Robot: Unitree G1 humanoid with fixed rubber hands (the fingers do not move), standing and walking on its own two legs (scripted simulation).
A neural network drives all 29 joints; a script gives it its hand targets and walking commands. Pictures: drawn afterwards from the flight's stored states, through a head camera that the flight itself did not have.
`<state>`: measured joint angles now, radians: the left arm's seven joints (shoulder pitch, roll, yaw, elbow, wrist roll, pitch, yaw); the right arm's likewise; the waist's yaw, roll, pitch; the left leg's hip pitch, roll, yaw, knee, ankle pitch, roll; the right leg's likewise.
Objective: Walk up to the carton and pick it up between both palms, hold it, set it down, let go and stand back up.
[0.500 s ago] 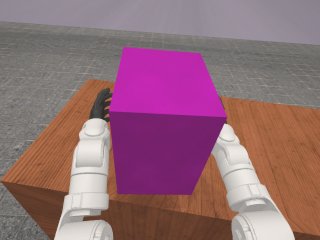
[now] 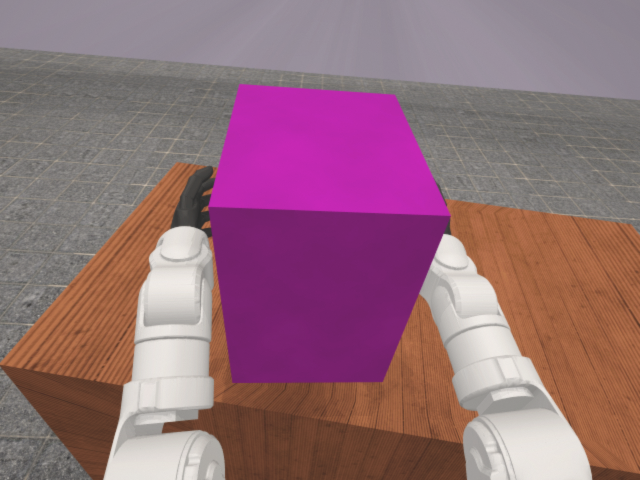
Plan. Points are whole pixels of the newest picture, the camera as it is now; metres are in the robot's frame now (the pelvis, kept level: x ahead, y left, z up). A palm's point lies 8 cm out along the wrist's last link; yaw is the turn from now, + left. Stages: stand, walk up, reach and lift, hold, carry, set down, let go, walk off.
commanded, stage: reach and lift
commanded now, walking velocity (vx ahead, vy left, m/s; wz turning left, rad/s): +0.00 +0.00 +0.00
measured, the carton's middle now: (313, 238) +0.40 -0.02 +0.15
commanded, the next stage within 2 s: hold in 0.82 s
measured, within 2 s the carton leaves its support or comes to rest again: neither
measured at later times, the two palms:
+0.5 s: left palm (185, 221) +0.37 +0.13 +0.20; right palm (433, 223) +0.37 -0.16 +0.20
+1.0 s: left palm (177, 215) +0.36 +0.13 +0.22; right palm (434, 213) +0.37 -0.16 +0.21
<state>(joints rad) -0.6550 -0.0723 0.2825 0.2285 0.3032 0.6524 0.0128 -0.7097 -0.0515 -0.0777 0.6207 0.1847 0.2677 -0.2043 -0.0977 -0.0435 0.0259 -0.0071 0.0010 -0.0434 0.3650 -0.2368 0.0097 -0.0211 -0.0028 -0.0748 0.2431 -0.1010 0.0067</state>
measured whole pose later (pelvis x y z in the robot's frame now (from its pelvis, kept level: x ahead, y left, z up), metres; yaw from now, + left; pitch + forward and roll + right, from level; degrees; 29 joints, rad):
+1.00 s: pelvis -0.01 -0.01 +0.00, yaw +0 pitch -8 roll -1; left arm -0.71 -0.06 0.31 0.19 0.31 0.75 0.00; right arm -0.78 -0.08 -0.05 0.62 0.24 0.34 -0.22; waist -0.09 -0.03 0.00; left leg 0.00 0.01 -0.05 0.37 -0.23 0.00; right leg -0.01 0.01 -0.07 0.25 -0.10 0.00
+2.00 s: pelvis +0.00 -0.01 +0.00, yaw +1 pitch -8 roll -1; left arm -0.72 -0.05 0.33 0.21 0.31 0.76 -0.02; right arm -0.81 -0.07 -0.05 0.63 0.24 0.38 -0.23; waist -0.08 -0.03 -0.02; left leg 0.00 0.00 -0.05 0.36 -0.23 0.00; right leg -0.01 0.01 -0.06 0.25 -0.10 0.00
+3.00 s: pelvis +0.00 -0.01 +0.00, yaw +1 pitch -7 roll -1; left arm -0.71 -0.05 0.33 0.22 0.31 0.75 -0.02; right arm -0.80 -0.08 -0.04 0.63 0.24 0.38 -0.24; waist -0.08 -0.03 -0.03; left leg 0.00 0.00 -0.06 0.36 -0.23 0.00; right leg -0.01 0.01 -0.05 0.25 -0.11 0.00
